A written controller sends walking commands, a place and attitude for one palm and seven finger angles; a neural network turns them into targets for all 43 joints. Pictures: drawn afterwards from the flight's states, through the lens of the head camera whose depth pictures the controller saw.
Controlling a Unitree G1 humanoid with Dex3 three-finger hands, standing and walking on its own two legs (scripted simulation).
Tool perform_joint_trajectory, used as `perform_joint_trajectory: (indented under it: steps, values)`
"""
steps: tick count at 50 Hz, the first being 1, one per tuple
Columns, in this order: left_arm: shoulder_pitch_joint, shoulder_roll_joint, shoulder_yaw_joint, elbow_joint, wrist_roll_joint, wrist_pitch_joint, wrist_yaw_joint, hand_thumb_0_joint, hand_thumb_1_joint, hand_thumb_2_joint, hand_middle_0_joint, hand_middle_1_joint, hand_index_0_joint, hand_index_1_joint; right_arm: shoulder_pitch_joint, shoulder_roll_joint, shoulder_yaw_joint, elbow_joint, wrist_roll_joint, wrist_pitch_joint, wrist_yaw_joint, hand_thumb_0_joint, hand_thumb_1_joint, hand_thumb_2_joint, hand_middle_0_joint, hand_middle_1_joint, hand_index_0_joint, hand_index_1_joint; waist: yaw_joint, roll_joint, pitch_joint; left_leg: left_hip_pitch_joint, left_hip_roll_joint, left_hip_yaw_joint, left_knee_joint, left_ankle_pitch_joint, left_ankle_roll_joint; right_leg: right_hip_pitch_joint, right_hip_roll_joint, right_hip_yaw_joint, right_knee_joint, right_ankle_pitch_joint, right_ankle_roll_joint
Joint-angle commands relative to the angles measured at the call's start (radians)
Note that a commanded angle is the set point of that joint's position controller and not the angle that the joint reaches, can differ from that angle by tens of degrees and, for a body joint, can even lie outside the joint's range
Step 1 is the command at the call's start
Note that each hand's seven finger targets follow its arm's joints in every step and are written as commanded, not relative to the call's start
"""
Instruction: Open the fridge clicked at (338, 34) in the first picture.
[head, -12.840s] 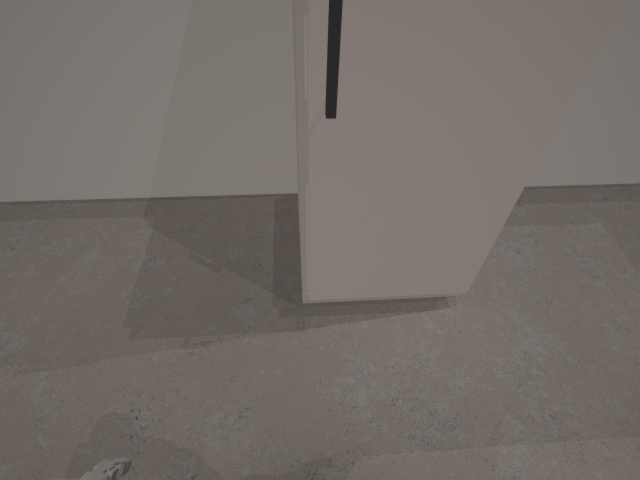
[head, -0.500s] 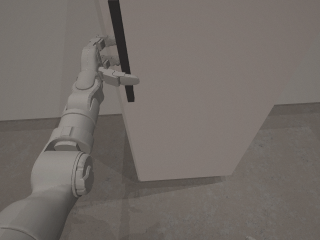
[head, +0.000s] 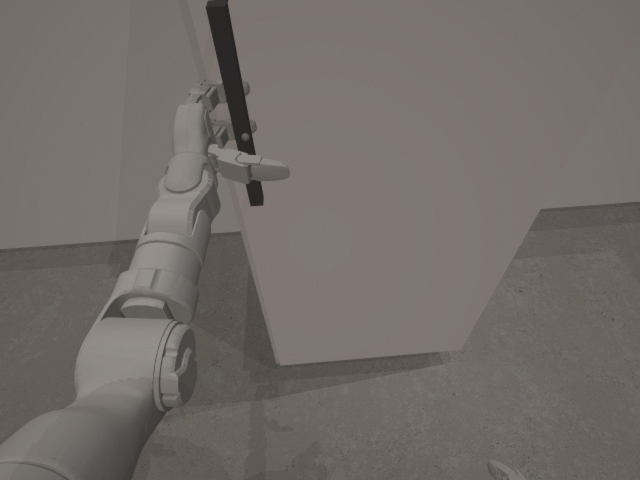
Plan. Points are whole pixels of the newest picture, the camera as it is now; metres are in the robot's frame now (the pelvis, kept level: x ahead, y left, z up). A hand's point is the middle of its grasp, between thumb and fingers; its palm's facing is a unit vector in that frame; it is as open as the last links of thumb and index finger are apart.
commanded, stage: slide the fingers in behind the handle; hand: left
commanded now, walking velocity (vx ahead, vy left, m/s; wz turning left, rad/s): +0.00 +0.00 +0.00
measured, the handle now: (242, 114) +0.52 +0.11 +0.20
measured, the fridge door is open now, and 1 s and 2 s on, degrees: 0 0 0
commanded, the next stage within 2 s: grip the handle and tug to test in 1.30 s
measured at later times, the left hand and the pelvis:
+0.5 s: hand (251, 132) +0.47 +0.09 +0.21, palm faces +0.06 -1.00 +0.02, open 14.0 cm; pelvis +0.01 +0.00 +0.00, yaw +0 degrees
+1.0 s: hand (254, 134) +0.46 +0.08 +0.21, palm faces +0.07 -1.00 +0.01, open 14.1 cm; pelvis +0.00 +0.01 +0.00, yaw +1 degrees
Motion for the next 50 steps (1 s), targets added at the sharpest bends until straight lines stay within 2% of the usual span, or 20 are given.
perform_joint_trajectory:
  steps: [1, 6, 9, 10, 11, 13, 14, 15, 16, 17, 20, 25, 29, 33, 36, 38, 39, 42, 48, 50]
  values:
    - [-0.594, 0.184, -0.008, -0.275, 0.008, -0.070, 0.006, 0.000, -0.500, 0.300, -0.300, -1.200, -0.300, -1.200, -0.033, -0.114, -0.038, -0.115, 0.000, -0.044, -0.015, 0.000, -0.900, -0.900, 0.200, 0.300, 0.200, 0.300, -0.001, -0.069, -0.353, 0.071, -0.020, -0.042, -0.044, 0.203, 0.033, 0.197, 0.011, 0.028, -0.031, 0.230, -0.011]
    - [-0.549, 0.188, 0.009, -0.217, -0.006, -0.036, -0.005, 0.000, -0.500, 0.300, -0.300, -1.200, -0.300, -1.200, -0.036, -0.116, -0.036, -0.110, 0.001, -0.036, -0.019, 0.000, -0.900, -0.900, 0.200, 0.300, 0.200, 0.300, 0.007, -0.081, -0.353, 0.061, -0.025, -0.038, -0.042, 0.207, 0.034, 0.209, 0.009, 0.030, -0.035, 0.247, -0.010]
    - [-0.547, 0.157, -0.013, -0.193, -0.014, -0.023, -0.010, 0.000, -0.500, 0.300, -0.300, -1.200, -0.300, -1.200, -0.037, -0.116, -0.033, -0.113, 0.003, -0.031, -0.019, 0.000, -0.900, -0.900, 0.200, 0.300, 0.200, 0.300, 0.000, -0.086, -0.322, 0.053, -0.024, -0.041, -0.047, 0.205, 0.034, 0.194, 0.007, 0.025, -0.041, 0.239, -0.009]
    - [-0.545, 0.167, -0.006, -0.184, -0.011, -0.022, -0.007, 0.000, -0.500, 0.300, -0.300, -1.200, -0.300, -1.200, -0.029, -0.118, -0.034, -0.109, 0.001, -0.030, -0.018, 0.000, -0.900, -0.900, 0.200, 0.300, 0.200, 0.300, -0.002, -0.121, -0.316, 0.047, -0.022, -0.045, -0.047, 0.206, 0.034, 0.194, 0.009, 0.021, -0.038, 0.239, -0.008]
    - [-0.554, 0.142, -0.029, -0.209, -0.009, -0.026, -0.008, 0.000, -0.500, 0.300, -0.300, -1.200, -0.300, -1.200, -0.034, -0.115, -0.034, -0.114, 0.001, -0.030, -0.015, 0.000, -0.900, -0.900, 0.200, 0.300, 0.200, 0.300, -0.001, -0.081, -0.320, 0.056, -0.023, -0.043, -0.046, 0.215, 0.032, 0.186, 0.008, 0.023, -0.035, 0.244, -0.011]
    - [-0.553, 0.129, -0.032, -0.229, -0.013, -0.036, -0.003, 0.000, -0.500, 0.300, -0.300, -1.200, -0.300, -1.200, -0.032, -0.116, -0.039, -0.121, -0.001, -0.030, -0.014, 0.000, -0.900, -0.900, 0.200, 0.300, 0.200, 0.300, -0.002, -0.105, -0.340, 0.077, -0.021, -0.044, -0.038, 0.251, 0.034, 0.199, 0.009, 0.017, -0.029, 0.277, -0.010]
    - [-0.566, 0.119, -0.040, -0.269, -0.020, -0.043, -0.004, 0.000, -0.500, 0.300, -0.300, -1.200, -0.300, -1.200, -0.039, -0.112, -0.038, -0.125, 0.001, -0.034, -0.011, 0.000, -0.900, -0.900, 0.200, 0.300, 0.200, 0.300, 0.002, -0.072, -0.366, 0.087, -0.024, -0.041, -0.033, 0.267, 0.033, 0.206, 0.009, 0.023, -0.023, 0.298, -0.012]
    - [-0.538, 0.148, -0.005, -0.262, -0.022, -0.043, 0.000, 0.000, -0.500, 0.300, -0.300, -1.200, -0.300, -1.200, -0.034, -0.113, -0.040, -0.123, -0.001, -0.033, -0.011, 0.000, -0.900, -0.900, 0.200, 0.300, 0.200, 0.300, 0.014, -0.110, -0.382, 0.083, -0.022, -0.042, -0.031, 0.278, 0.032, 0.224, 0.012, 0.020, -0.017, 0.312, -0.013]
    - [-0.559, 0.138, -0.018, -0.285, -0.023, -0.045, -0.001, 0.000, -0.500, 0.300, -0.300, -1.200, -0.300, -1.200, -0.040, -0.112, -0.039, -0.124, -0.002, -0.032, -0.011, 0.000, -0.900, -0.900, 0.200, 0.300, 0.200, 0.300, 0.009, -0.083, -0.388, 0.089, -0.024, -0.038, -0.032, 0.284, 0.031, 0.226, 0.010, 0.024, -0.017, 0.325, -0.012]
    - [-0.561, 0.148, -0.010, -0.307, -0.020, -0.049, 0.003, 0.000, -0.500, 0.300, -0.300, -1.200, -0.300, -1.200, -0.037, -0.111, -0.041, -0.123, -0.003, -0.031, -0.010, 0.000, -0.900, -0.900, 0.200, 0.300, 0.200, 0.300, 0.011, -0.104, -0.399, 0.090, -0.023, -0.042, -0.031, 0.292, 0.031, 0.237, 0.012, 0.021, -0.014, 0.331, -0.013]
    - [-0.536, 0.119, -0.036, -0.329, -0.008, -0.041, 0.012, 0.000, -0.500, 0.300, -0.300, -1.200, -0.300, -1.200, -0.048, -0.107, -0.039, -0.126, -0.003, -0.029, -0.006, 0.000, -0.900, -0.900, 0.200, 0.300, 0.200, 0.300, 0.016, -0.064, -0.376, 0.095, -0.023, -0.038, -0.031, 0.309, 0.029, 0.224, 0.012, 0.020, -0.013, 0.341, -0.014]
    - [-0.500, 0.135, -0.010, -0.338, -0.008, -0.003, 0.028, 0.000, -0.500, 0.300, -0.300, -1.200, -0.300, -1.200, -0.063, -0.106, -0.039, -0.130, -0.004, -0.015, -0.010, 0.000, -0.900, -0.900, 0.200, 0.300, 0.200, 0.300, 0.027, -0.107, -0.369, 0.086, -0.020, -0.039, -0.044, 0.296, 0.029, 0.244, 0.011, 0.018, -0.022, 0.325, -0.013]
    - [-0.457, 0.096, -0.033, -0.389, -0.011, 0.009, 0.028, 0.000, -0.500, 0.300, -0.300, -1.200, -0.300, -1.200, -0.083, -0.098, -0.039, -0.142, -0.003, -0.009, -0.009, 0.000, -0.900, -0.900, 0.200, 0.300, 0.200, 0.300, 0.036, -0.070, -0.374, 0.106, -0.020, -0.030, -0.041, 0.340, 0.027, 0.258, 0.010, 0.016, -0.019, 0.363, -0.017]
    - [-0.435, 0.041, -0.077, -0.389, -0.014, 0.030, 0.026, 0.000, -0.500, 0.300, -0.300, -1.200, -0.300, -1.200, -0.084, -0.100, -0.041, -0.141, -0.001, -0.006, -0.009, 0.000, -0.900, -0.900, 0.200, 0.300, 0.200, 0.300, 0.025, -0.113, -0.334, 0.111, -0.016, -0.038, -0.045, 0.329, 0.025, 0.237, 0.014, 0.005, -0.026, 0.337, -0.015]
    - [-0.477, -0.005, -0.119, -0.399, -0.013, 0.052, 0.034, 0.000, -0.500, 0.300, -0.300, -1.200, -0.300, -1.200, -0.095, -0.093, -0.035, -0.133, 0.000, -0.009, -0.008, 0.000, -0.900, -0.900, 0.200, 0.300, 0.200, 0.300, 0.010, -0.075, -0.298, 0.115, -0.016, -0.045, -0.048, 0.281, 0.022, 0.185, 0.014, 0.006, -0.036, 0.276, -0.015]
    - [-0.489, 0.035, -0.086, -0.363, -0.013, 0.064, 0.048, 0.000, -0.500, 0.300, -0.300, -1.200, -0.300, -1.200, -0.093, -0.101, -0.035, -0.125, -0.005, -0.003, -0.015, 0.000, -0.900, -0.900, 0.200, 0.300, 0.200, 0.300, 0.013, -0.095, -0.290, 0.108, -0.017, -0.049, -0.055, 0.256, 0.023, 0.192, 0.011, 0.007, -0.046, 0.242, -0.013]
    - [-0.503, 0.025, -0.097, -0.367, -0.014, 0.067, 0.050, 0.000, -0.500, 0.300, -0.300, -1.200, -0.300, -1.200, -0.096, -0.097, -0.031, -0.124, -0.004, -0.004, -0.014, 0.000, -0.900, -0.900, 0.200, 0.300, 0.200, 0.300, 0.009, -0.074, -0.290, 0.106, -0.019, -0.050, -0.054, 0.246, 0.023, 0.182, 0.010, 0.011, -0.046, 0.233, -0.015]
    - [-0.530, 0.016, -0.103, -0.353, -0.011, 0.065, 0.054, 0.000, -0.500, 0.300, -0.300, -1.200, -0.300, -1.200, -0.088, -0.094, -0.030, -0.117, -0.008, -0.005, -0.016, 0.000, -0.900, -0.900, 0.200, 0.300, 0.200, 0.300, 0.002, -0.100, -0.318, 0.109, -0.019, -0.053, -0.051, 0.247, 0.021, 0.183, 0.011, 0.011, -0.042, 0.235, -0.016]
    - [-0.512, 0.031, -0.082, -0.359, -0.014, 0.028, 0.061, 0.000, -0.500, 0.300, -0.300, -1.200, -0.300, -1.200, -0.087, -0.095, -0.034, -0.120, -0.011, -0.010, -0.013, 0.000, -0.900, -0.900, 0.200, 0.300, 0.200, 0.300, 0.020, -0.091, -0.365, 0.126, -0.016, -0.054, -0.046, 0.308, 0.014, 0.216, 0.011, 0.009, -0.026, 0.285, -0.019]
    - [-0.525, -0.009, -0.116, -0.374, -0.013, 0.023, 0.061, 0.000, -0.500, 0.300, -0.300, -1.200, -0.300, -1.200, -0.086, -0.090, -0.031, -0.121, -0.012, -0.015, -0.009, 0.000, -0.900, -0.900, 0.200, 0.300, 0.200, 0.300, 0.012, -0.084, -0.349, 0.121, -0.016, -0.052, -0.045, 0.312, 0.015, 0.205, 0.012, 0.010, -0.025, 0.297, -0.018]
